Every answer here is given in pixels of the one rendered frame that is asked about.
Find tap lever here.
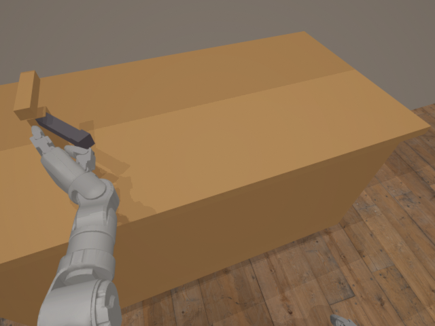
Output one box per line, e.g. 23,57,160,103
35,113,95,149

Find counter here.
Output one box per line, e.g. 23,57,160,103
0,31,431,326

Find robot left upper arm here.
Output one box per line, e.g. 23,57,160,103
39,278,122,326

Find left robot forearm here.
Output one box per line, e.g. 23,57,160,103
37,172,120,326

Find robot left hand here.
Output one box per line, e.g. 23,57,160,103
30,126,96,194

